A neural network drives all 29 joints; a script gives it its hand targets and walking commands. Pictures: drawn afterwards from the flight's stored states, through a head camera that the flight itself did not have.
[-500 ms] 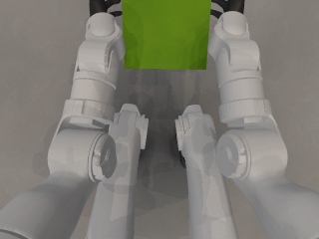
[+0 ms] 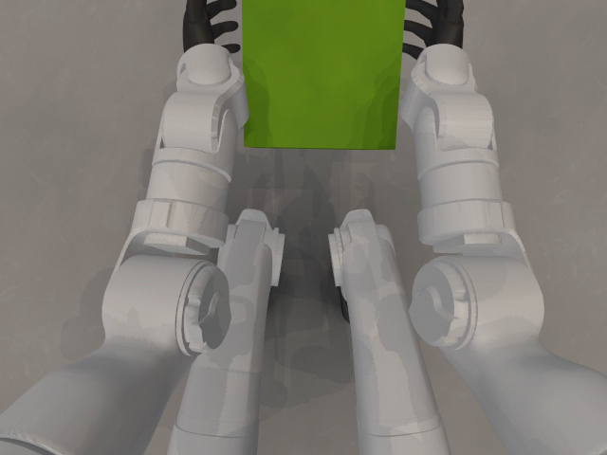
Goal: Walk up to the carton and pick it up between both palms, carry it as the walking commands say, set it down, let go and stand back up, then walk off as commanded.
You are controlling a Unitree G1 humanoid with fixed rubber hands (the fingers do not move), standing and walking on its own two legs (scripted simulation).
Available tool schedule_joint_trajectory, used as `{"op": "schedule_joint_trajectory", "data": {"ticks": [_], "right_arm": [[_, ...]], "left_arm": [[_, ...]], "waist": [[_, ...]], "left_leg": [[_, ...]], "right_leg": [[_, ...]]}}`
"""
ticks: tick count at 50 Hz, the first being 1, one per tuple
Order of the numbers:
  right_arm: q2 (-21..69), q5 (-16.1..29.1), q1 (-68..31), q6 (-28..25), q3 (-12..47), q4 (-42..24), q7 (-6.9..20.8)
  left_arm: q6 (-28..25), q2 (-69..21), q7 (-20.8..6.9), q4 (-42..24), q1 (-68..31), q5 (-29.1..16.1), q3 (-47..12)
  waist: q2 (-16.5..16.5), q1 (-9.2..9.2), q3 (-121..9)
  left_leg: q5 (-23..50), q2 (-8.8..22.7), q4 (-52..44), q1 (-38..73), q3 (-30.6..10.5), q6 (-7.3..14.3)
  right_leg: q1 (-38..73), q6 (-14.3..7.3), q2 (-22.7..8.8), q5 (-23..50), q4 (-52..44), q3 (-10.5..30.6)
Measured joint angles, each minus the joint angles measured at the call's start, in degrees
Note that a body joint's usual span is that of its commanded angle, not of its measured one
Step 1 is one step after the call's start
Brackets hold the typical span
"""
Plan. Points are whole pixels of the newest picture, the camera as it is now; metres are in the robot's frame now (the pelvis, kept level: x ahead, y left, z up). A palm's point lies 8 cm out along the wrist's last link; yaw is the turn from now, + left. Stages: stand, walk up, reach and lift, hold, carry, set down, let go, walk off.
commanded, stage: reach and lift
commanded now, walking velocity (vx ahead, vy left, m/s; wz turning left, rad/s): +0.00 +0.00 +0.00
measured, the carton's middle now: (318, 23) +0.58 -0.01 -0.15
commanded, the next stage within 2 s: none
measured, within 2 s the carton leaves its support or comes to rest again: neither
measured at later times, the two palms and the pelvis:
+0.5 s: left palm (184, 33) +0.50 +0.11 -0.01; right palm (469, 29) +0.51 -0.13 +0.00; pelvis +0.01 +0.00 +0.06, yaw +0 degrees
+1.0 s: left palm (152, 28) +0.47 +0.10 +0.07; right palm (532, 20) +0.47 -0.13 +0.07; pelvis +0.02 +0.00 +0.11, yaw +0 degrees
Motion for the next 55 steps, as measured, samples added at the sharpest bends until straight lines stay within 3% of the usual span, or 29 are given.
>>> {"op": "schedule_joint_trajectory", "data": {"ticks": [4, 12, 19, 31, 36, 44, 55], "right_arm": [[0.5, -1.4, -0.4, 0.6, -1.0, -0.1, 0.6], [0.9, 1.5, 4.4, 2.2, 3.1, -3.6, -0.9], [1.7, 0.0, 4.3, 0.8, 2.4, 0.3, -1.8], [2.5, 0.2, 7.9, 0.0, 2.5, -2.4, -0.9], [1.9, 2.6, 11.3, 0.6, 5.1, -4.3, -0.9], [1.7, 0.8, 11.9, -0.4, 4.0, 0.2, 1.1], [4.4, -2.9, 19.1, -0.6, 2.8, 8.3, 0.7]], "left_arm": [[-0.5, -0.8, -0.2, -0.3, 0.7, 0.3, 1.4], [1.3, -0.5, 0.9, -4.6, 6.2, -2.5, -2.3], [0.3, -0.2, -1.2, -0.2, 5.3, -0.8, 0.0], [-0.8, -1.7, -0.2, -2.8, 9.0, -1.4, -1.1], [0.2, -2.2, 2.0, -5.8, 12.6, -3.9, -3.7], [0.1, -3.7, 2.9, -3.5, 14.3, -2.3, -3.1], [-0.5, -6.3, 0.1, 5.1, 21.3, 2.0, 1.0]], "waist": [[0.5, -0.34, 0.5], [-0.2, -0.24, 0.3], [-0.6, -0.15, -0.7], [0.0, -0.59, 0.3], [-0.4, -0.58, 0.2], [0.0, -1.05, -1.6], [-0.1, -1.08, -21.4]], "left_leg": [[0.2, -0.2, -1.3, 1.6, -0.3, 0.0], [-0.3, 0.1, -4.5, 6.6, -0.2, -0.2], [0.2, 0.1, -8.0, 11.0, -0.3, -0.2], [1.3, 0.0, -13.4, 17.8, -1.0, 0.4], [1.7, 0.0, -15.6, 21.2, -1.0, 0.6], [3.1, 0.0, -19.3, 25.5, -1.7, 0.8], [4.1, 0.1, -25.1, 23.3, -1.0, 1.4]], "right_leg": [[1.6, -0.1, -0.2, 0.1, -1.3, -0.1], [6.2, -0.6, 0.1, -0.2, -4.0, 0.6], [10.4, -0.9, 0.0, 0.2, -7.1, 1.1], [17.6, -0.7, -0.3, 1.2, -13.0, 1.5], [21.0, -0.5, -0.4, 1.5, -15.2, 1.8], [25.7, -0.5, -0.6, 2.9, -19.4, 1.8], [23.1, -0.4, -1.0, 3.7, -24.3, 3.4]]}}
